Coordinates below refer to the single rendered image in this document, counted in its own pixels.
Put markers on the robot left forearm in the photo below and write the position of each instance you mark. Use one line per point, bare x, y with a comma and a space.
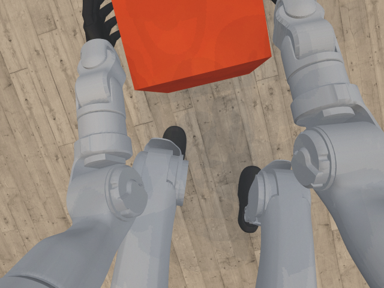
100, 109

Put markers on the robot left hand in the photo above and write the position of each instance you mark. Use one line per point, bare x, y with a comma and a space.
94, 21

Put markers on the left robot upper arm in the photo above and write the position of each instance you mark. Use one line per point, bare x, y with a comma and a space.
103, 205

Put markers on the robot left thigh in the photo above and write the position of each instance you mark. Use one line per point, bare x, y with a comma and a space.
143, 256

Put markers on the right robot upper arm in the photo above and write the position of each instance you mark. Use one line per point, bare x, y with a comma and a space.
344, 164

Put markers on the robot right forearm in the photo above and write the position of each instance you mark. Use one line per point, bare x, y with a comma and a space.
314, 67

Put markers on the right robot shin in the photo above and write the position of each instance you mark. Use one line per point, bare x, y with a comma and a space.
276, 164

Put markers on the carton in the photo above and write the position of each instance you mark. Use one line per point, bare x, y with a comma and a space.
171, 45

